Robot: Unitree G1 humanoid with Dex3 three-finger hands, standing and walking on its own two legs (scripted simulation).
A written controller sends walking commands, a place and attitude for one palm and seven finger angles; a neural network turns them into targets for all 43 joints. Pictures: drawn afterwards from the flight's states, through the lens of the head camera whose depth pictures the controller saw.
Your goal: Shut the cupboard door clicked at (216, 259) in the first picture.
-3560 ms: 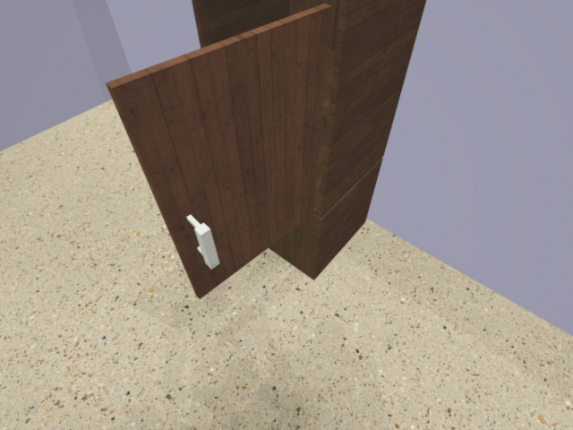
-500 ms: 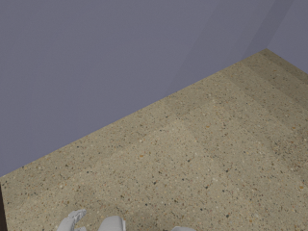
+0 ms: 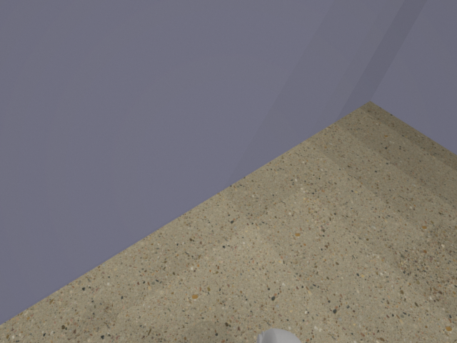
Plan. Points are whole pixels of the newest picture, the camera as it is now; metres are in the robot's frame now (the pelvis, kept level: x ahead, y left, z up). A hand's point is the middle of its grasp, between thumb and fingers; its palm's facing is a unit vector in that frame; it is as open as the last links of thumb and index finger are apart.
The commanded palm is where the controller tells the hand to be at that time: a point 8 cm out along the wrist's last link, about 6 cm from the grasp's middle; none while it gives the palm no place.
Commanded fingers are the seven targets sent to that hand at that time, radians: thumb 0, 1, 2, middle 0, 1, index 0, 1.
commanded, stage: turn to face it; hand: left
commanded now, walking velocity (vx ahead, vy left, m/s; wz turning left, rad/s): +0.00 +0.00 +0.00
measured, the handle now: out of the picture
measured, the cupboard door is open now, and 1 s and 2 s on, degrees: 83 83 83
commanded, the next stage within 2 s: none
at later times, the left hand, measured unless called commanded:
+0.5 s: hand (166, 296) +0.23 +0.15 -0.19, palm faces +0.17 -0.98 -0.11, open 7.3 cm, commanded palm none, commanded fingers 0.00 0.90 0.90 -0.20 -0.30 -0.20 -0.30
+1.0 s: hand (165, 319) +0.18 +0.14 -0.15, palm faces +0.45 -0.84 -0.31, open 7.4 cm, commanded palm none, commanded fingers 0.00 0.90 0.90 -0.20 -0.30 -0.20 -0.30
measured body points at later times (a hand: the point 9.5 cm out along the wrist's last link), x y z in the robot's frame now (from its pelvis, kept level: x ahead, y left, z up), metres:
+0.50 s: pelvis +0.14 -0.02 -0.02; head +0.17 +0.02 +0.43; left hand +0.22 +0.21 -0.18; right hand +0.18 -0.26 -0.15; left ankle +0.14 +0.08 -0.74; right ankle +0.16 -0.15 -0.73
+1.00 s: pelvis +0.20 -0.09 +0.00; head +0.26 -0.09 +0.45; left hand +0.15 +0.18 -0.12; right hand +0.40 -0.29 -0.15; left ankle +0.10 +0.03 -0.65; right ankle +0.23 -0.17 -0.74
